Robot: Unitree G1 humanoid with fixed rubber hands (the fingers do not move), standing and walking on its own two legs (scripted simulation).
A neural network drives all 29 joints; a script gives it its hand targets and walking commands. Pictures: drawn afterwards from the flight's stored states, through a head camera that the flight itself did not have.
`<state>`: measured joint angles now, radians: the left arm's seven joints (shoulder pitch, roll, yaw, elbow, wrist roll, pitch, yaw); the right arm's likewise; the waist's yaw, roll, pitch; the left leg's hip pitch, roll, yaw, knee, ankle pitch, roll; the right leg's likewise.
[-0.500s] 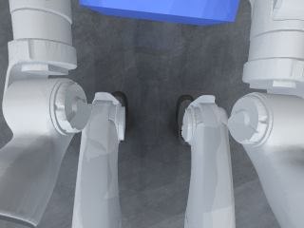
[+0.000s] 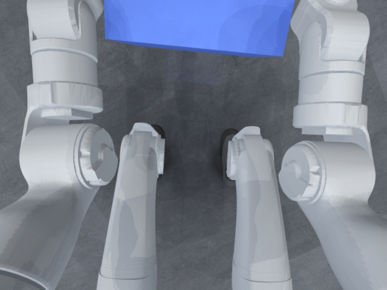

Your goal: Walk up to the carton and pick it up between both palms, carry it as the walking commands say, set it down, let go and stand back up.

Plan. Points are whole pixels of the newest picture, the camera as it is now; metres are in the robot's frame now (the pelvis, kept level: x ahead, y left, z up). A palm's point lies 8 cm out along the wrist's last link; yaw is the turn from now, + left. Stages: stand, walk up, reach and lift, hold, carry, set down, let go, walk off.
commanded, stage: reach and lift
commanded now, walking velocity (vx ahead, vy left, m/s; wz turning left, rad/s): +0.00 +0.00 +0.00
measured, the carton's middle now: out of the picture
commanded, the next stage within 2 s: none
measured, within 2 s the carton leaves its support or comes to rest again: neither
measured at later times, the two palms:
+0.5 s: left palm out of the picture +0.54 +0.17 -0.01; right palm out of the picture +0.53 -0.15 -0.02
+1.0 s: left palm out of the picture +0.51 +0.16 +0.12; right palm out of the picture +0.50 -0.16 +0.11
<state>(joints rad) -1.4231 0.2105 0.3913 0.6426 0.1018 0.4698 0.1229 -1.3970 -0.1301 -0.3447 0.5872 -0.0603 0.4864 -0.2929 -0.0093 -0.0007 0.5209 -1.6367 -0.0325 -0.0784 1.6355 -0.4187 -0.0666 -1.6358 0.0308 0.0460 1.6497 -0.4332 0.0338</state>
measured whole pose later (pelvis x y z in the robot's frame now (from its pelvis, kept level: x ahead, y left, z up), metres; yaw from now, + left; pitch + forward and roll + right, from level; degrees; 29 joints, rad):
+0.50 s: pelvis +0.00 +0.00 +0.05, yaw +0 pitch +19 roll +0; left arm -1.30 0.16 0.38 0.62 0.11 0.47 0.14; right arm -1.28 -0.11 -0.34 0.59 -0.07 0.48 -0.28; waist 0.00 0.01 0.49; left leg -1.41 -0.03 -0.07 1.45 -0.37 -0.05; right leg -1.41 0.03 0.05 1.46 -0.39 0.04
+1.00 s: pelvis +0.07 +0.00 +0.12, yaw +0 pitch +30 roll +0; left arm -0.87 -0.01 0.51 0.77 0.29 0.42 0.03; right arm -0.85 0.05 -0.45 0.75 -0.26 0.44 -0.18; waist -0.02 0.02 -0.22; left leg -1.31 -0.02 -0.08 1.14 -0.36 -0.04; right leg -1.31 0.02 0.05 1.15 -0.37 0.02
